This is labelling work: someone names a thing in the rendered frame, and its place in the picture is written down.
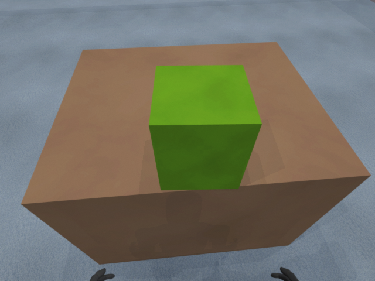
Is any robot right hand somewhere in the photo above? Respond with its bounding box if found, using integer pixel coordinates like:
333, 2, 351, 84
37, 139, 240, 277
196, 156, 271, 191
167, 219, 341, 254
271, 267, 299, 281

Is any robot left hand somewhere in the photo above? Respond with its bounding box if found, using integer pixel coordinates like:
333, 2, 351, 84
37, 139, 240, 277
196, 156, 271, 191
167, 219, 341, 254
90, 268, 115, 281

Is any pedestal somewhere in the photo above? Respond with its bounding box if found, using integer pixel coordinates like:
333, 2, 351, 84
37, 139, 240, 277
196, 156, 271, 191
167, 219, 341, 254
21, 42, 371, 265

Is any carton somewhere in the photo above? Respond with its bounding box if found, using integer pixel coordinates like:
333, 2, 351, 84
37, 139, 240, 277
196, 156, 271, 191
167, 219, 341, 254
149, 65, 262, 190

